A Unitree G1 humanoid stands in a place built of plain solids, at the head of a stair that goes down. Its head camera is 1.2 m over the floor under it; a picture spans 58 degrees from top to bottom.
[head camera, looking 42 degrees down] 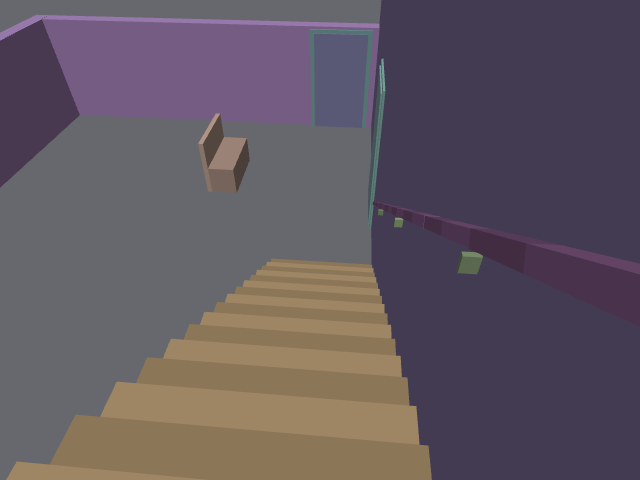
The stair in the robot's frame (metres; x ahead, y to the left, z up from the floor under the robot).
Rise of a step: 0.17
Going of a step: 0.23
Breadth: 1.28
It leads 5 degrees to the right of straight ahead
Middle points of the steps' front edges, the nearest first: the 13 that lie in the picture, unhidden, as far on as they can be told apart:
0.69 0.26 -0.33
0.92 0.24 -0.49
1.14 0.22 -0.66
1.37 0.20 -0.82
1.60 0.18 -0.99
1.82 0.16 -1.15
2.05 0.14 -1.32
2.28 0.12 -1.48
2.50 0.10 -1.65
2.73 0.08 -1.81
2.95 0.06 -1.98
3.18 0.04 -2.14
3.41 0.02 -2.31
